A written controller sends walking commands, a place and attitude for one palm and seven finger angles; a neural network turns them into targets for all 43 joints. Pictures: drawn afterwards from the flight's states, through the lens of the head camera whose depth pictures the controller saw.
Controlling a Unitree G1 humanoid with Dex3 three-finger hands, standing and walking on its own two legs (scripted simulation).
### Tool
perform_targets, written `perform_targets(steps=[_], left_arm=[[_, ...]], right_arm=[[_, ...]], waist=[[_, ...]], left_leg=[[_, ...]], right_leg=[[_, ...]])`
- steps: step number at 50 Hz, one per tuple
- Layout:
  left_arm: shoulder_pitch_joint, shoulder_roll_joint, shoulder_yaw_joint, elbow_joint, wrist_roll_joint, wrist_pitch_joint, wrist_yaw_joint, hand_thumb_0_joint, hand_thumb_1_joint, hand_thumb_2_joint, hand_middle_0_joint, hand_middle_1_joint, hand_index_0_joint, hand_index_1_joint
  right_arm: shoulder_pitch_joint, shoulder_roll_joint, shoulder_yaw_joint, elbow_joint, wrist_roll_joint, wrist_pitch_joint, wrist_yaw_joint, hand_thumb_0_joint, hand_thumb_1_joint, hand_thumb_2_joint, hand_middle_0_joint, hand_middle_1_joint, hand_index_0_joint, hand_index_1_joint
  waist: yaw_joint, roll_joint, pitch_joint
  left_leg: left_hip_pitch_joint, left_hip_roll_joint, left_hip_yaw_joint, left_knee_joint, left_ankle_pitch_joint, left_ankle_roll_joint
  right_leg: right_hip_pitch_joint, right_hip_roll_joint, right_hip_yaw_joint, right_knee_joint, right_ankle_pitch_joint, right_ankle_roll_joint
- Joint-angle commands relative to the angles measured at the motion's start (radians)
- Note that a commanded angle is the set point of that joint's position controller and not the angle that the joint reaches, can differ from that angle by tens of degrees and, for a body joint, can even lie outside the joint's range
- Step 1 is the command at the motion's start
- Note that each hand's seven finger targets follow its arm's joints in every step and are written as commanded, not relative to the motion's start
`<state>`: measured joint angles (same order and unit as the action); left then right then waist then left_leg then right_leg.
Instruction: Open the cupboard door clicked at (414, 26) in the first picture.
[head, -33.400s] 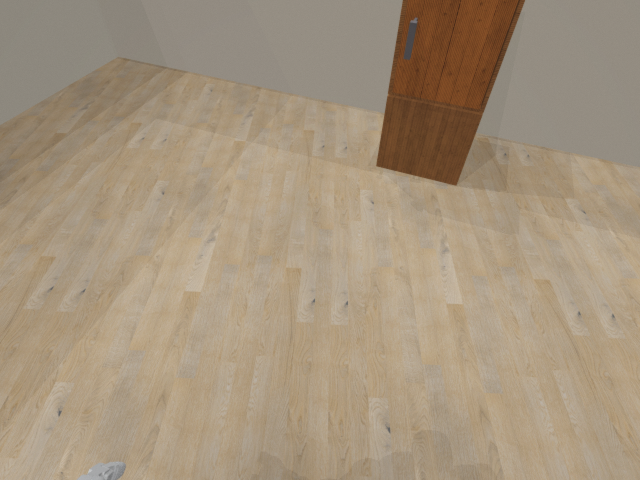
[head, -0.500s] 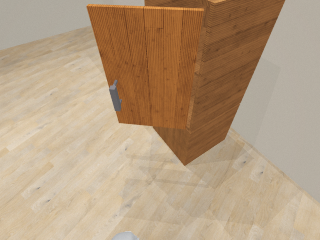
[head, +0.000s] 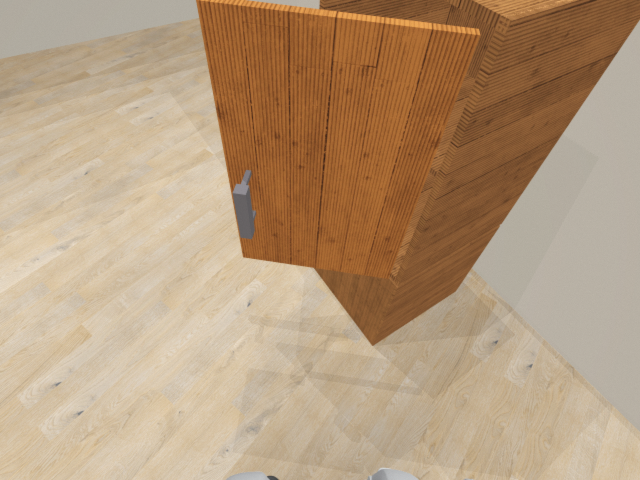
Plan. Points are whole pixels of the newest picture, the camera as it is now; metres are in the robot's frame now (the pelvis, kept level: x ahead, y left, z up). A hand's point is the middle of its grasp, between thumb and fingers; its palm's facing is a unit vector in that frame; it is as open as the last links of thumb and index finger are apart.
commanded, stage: come to a stop and stand still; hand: left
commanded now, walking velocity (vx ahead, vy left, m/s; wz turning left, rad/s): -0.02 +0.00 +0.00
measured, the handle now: (247, 204) +0.59 +0.19 -0.11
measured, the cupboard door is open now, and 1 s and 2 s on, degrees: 49 49 49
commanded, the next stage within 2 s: look again from close up in 1.24 s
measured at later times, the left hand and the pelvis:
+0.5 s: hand out of the picture +0.06 +0.12 -0.17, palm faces +0.04 -0.98 -0.19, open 7.3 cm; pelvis +0.01 -0.06 +0.00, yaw +1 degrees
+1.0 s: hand out of the picture +0.02 +0.10 -0.18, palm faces +0.07 -0.99 -0.14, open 7.4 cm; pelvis +0.03 -0.06 +0.01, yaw +1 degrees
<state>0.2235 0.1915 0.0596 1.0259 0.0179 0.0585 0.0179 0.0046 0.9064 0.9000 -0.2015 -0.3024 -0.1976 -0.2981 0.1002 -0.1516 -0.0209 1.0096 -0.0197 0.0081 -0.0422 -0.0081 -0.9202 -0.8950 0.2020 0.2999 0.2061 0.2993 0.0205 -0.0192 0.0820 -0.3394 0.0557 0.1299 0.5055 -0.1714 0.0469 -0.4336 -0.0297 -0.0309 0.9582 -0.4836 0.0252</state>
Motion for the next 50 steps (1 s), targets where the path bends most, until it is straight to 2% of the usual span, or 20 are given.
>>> perform_targets(steps=[1, 2, 4, 5, 6, 7, 8, 9, 10, 12, 13, 14, 15, 16, 19, 25, 35, 38, 45, 50], left_arm=[[0.076, 0.046, 0.013, -0.064, 0.006, -0.005, -0.007, 0.0, 0.9, 0.9, -0.2, -0.3, -0.2, -0.3], [0.079, 0.043, 0.013, -0.067, 0.004, -0.008, -0.005, 0.0, 0.9, 0.9, -0.2, -0.3, -0.2, -0.3], [0.101, 0.045, 0.012, -0.061, 0.004, -0.016, -0.004, 0.0, 0.9, 0.9, -0.2, -0.3, -0.2, -0.3], [0.13, 0.062, 0.012, -0.053, 0.006, -0.023, -0.002, 0.0, 0.9, 0.9, -0.2, -0.3, -0.2, -0.3], [0.141, 0.097, 0.015, -0.056, 0.01, -0.032, 0.002, 0.0, 0.9, 0.9, -0.2, -0.3, -0.2, -0.3], [0.098, 0.171, 0.019, -0.07, 0.015, -0.043, 0.006, 0.0, 0.9, 0.9, -0.2, -0.3, -0.2, -0.3], [0.037, 0.202, 0.012, -0.09, 0.011, -0.045, 0.005, 0.0, 0.9, 0.9, -0.2, -0.3, -0.2, -0.3], [-0.006, 0.181, 0.006, -0.096, 0.012, -0.055, 0.008, 0.0, 0.9, 0.9, -0.2, -0.3, -0.2, -0.3], [-0.037, 0.158, 0.001, -0.088, 0.008, -0.06, 0.012, 0.0, 0.9, 0.9, -0.2, -0.3, -0.2, -0.3], [-0.067, 0.133, -0.011, -0.076, 0.001, -0.065, 0.01, 0.0, 0.9, 0.9, -0.2, -0.3, -0.2, -0.3], [-0.057, 0.126, -0.015, -0.063, -0.003, -0.067, 0.009, 0.0, 0.9, 0.9, -0.2, -0.3, -0.2, -0.3], [-0.034, 0.113, -0.021, -0.048, -0.009, -0.069, 0.007, 0.0, 0.9, 0.9, -0.2, -0.3, -0.2, -0.3], [-0.007, 0.092, -0.026, -0.037, -0.014, -0.068, 0.006, 0.0, 0.9, 0.9, -0.2, -0.3, -0.2, -0.3], [0.005, 0.082, -0.027, -0.031, -0.015, -0.063, 0.008, 0.0, 0.9, 0.9, -0.2, -0.3, -0.2, -0.3], [0.021, 0.094, -0.024, 0.007, -0.017, -0.059, 0.005, 0.0, 0.9, 0.9, -0.2, -0.3, -0.2, -0.3], [0.033, 0.081, -0.025, 0.037, -0.017, -0.066, 0.006, 0.0, 0.9, 0.9, -0.2, -0.3, -0.2, -0.3], [0.086, 0.051, -0.031, 0.07, -0.013, -0.075, 0.012, 0.0, 0.9, 0.9, -0.2, -0.3, -0.2, -0.3], [0.105, 0.05, -0.032, 0.078, -0.014, -0.078, 0.013, 0.0, 0.9, 0.9, -0.2, -0.3, -0.2, -0.3], [0.121, 0.036, -0.036, 0.093, -0.011, -0.078, 0.016, 0.0, 0.9, 0.9, -0.2, -0.3, -0.2, -0.3], [0.125, 0.037, -0.035, 0.095, -0.011, -0.078, 0.016, 0.0, 0.9, 0.9, -0.2, -0.3, -0.2, -0.3]], right_arm=[[0.08, -0.221, -0.067, -0.032, -0.011, 0.0, -0.008, 0.0, -0.9, -0.9, 0.2, 0.3, 0.2, 0.3], [0.081, -0.22, -0.07, -0.032, -0.011, 0.003, -0.005, 0.0, -0.9, -0.9, 0.2, 0.3, 0.2, 0.3], [0.086, -0.218, -0.072, -0.032, -0.008, 0.008, 0.002, 0.0, -0.9, -0.9, 0.2, 0.3, 0.2, 0.3], [0.091, -0.206, -0.07, -0.032, -0.004, 0.008, 0.006, 0.0, -0.9, -0.9, 0.2, 0.3, 0.2, 0.3], [0.104, -0.173, -0.066, -0.037, 0.003, 0.011, 0.013, 0.0, -0.9, -0.9, 0.2, 0.3, 0.2, 0.3], [0.119, -0.11, -0.056, -0.051, 0.011, 0.016, 0.02, 0.0, -0.9, -0.9, 0.2, 0.3, 0.2, 0.3], [0.096, -0.098, -0.046, -0.066, 0.008, 0.024, 0.03, 0.0, -0.9, -0.9, 0.2, 0.3, 0.2, 0.3], [0.084, -0.099, -0.048, -0.063, 0.003, 0.029, 0.031, 0.0, -0.9, -0.9, 0.2, 0.3, 0.2, 0.3], [0.114, -0.088, -0.043, -0.047, 0.0, 0.029, 0.029, 0.0, -0.9, -0.9, 0.2, 0.3, 0.2, 0.3], [0.184, -0.087, -0.035, -0.001, 0.004, 0.02, 0.026, 0.0, -0.9, -0.9, 0.2, 0.3, 0.2, 0.3], [0.202, -0.087, -0.03, 0.014, 0.005, 0.014, 0.024, 0.0, -0.9, -0.9, 0.2, 0.3, 0.2, 0.3], [0.218, -0.096, -0.025, 0.031, 0.004, 0.002, 0.022, 0.0, -0.9, -0.9, 0.2, 0.3, 0.2, 0.3], [0.211, -0.112, -0.021, 0.041, 0.002, -0.008, 0.017, 0.0, -0.9, -0.9, 0.2, 0.3, 0.2, 0.3], [0.195, -0.139, -0.019, 0.042, 0.0, -0.009, 0.014, 0.0, -0.9, -0.9, 0.2, 0.3, 0.2, 0.3], [0.193, -0.127, -0.011, 0.071, 0.004, -0.017, 0.008, 0.0, -0.9, -0.9, 0.2, 0.3, 0.2, 0.3], [0.232, -0.09, -0.01, 0.1, 0.004, -0.011, 0.005, 0.0, -0.9, -0.9, 0.2, 0.3, 0.2, 0.3], [0.241, -0.069, -0.005, 0.117, 0.007, -0.016, -0.001, 0.0, -0.9, -0.9, 0.2, 0.3, 0.2, 0.3], [0.238, -0.074, -0.004, 0.12, 0.006, -0.02, -0.002, 0.0, -0.9, -0.9, 0.2, 0.3, 0.2, 0.3], [0.235, -0.069, -0.001, 0.121, 0.008, -0.02, -0.007, 0.0, -0.9, -0.9, 0.2, 0.3, 0.2, 0.3], [0.239, -0.074, 0.0, 0.118, 0.007, -0.025, -0.009, 0.0, -0.9, -0.9, 0.2, 0.3, 0.2, 0.3]], waist=[[-0.024, 0.186, -0.142], [-0.023, 0.203, -0.145], [-0.008, 0.178, -0.142], [0.008, 0.12, -0.133], [0.013, 0.029, -0.123], [-0.013, -0.172, -0.098], [-0.011, -0.186, -0.064], [-0.02, -0.185, -0.055], [-0.041, -0.218, -0.061], [-0.064, -0.161, -0.068], [-0.064, -0.131, -0.074], [-0.057, -0.054, -0.089], [-0.034, 0.019, -0.081], [-0.019, 0.048, -0.048], [-0.011, 0.087, -0.06], [-0.02, 0.001, -0.049], [-0.023, -0.009, -0.025], [-0.023, -0.002, -0.048], [-0.023, 0.004, -0.012], [-0.02, 0.015, -0.035]], left_leg=[[0.076, 0.275, -0.237, -0.197, 0.17, 0.117], [0.064, 0.27, -0.243, -0.198, 0.118, 0.111], [0.019, 0.237, -0.239, -0.182, -0.001, 0.085], [-0.023, 0.202, -0.221, -0.136, -0.033, 0.057], [-0.062, 0.123, -0.167, -0.059, -0.119, 0.007], [-0.105, 0.013, -0.068, 0.052, -0.247, -0.06], [-0.038, -0.025, -0.073, 0.161, -0.314, -0.069], [-0.022, -0.025, -0.1, 0.225, -0.296, -0.062], [0.003, -0.02, -0.108, 0.218, -0.243, -0.06], [0.064, -0.02, -0.103, 0.139, -0.157, -0.067], [0.105, -0.019, -0.107, 0.047, -0.08, -0.068], [0.156, 0.011, -0.148, -0.044, 0.082, -0.057], [0.147, 0.064, -0.205, -0.093, 0.146, -0.036], [0.085, 0.091, -0.228, -0.127, 0.095, -0.028], [0.089, 0.066, -0.197, -0.138, 0.11, -0.039], [0.132, 0.041, -0.155, -0.137, 0.035, -0.053], [0.167, 0.046, -0.144, -0.135, 0.086, -0.051], [0.188, 0.047, -0.144, -0.13, 0.116, -0.052], [0.191, 0.049, -0.142, -0.133, 0.125, -0.05], [0.201, 0.05, -0.144, -0.13, 0.167, -0.048]], right_leg=[[0.082, -0.009, -0.005, -0.112, 0.028, -0.012], [0.119, -0.006, -0.012, -0.169, 0.04, -0.018], [0.212, 0.007, -0.033, -0.321, 0.133, -0.024], [0.292, 0.007, -0.029, -0.451, 0.22, -0.028], [0.324, -0.047, 0.048, -0.586, 0.235, -0.043], [0.269, -0.224, 0.248, -0.695, 0.179, -0.113], [0.114, -0.31, 0.289, -0.761, 0.108, -0.176], [0.069, -0.278, 0.282, -0.75, 0.144, -0.19], [0.092, -0.24, 0.229, -0.714, 0.243, -0.182], [0.134, -0.19, 0.138, -0.63, 0.407, -0.162], [0.146, -0.17, 0.116, -0.589, 0.436, -0.14], [0.147, -0.136, 0.095, -0.548, 0.418, -0.105], [0.171, -0.082, 0.065, -0.537, 0.363, -0.07], [0.206, -0.062, 0.074, -0.573, 0.287, -0.055], [0.266, -0.067, 0.067, -0.572, 0.334, -0.057], [0.259, -0.078, 0.077, -0.646, 0.29, -0.066], [0.257, -0.075, 0.073, -0.648, 0.378, -0.064], [0.266, -0.081, 0.074, -0.635, 0.427, -0.063], [0.267, -0.075, 0.067, -0.64, 0.451, -0.06], [0.294, -0.077, 0.059, -0.631, 0.483, -0.059]])
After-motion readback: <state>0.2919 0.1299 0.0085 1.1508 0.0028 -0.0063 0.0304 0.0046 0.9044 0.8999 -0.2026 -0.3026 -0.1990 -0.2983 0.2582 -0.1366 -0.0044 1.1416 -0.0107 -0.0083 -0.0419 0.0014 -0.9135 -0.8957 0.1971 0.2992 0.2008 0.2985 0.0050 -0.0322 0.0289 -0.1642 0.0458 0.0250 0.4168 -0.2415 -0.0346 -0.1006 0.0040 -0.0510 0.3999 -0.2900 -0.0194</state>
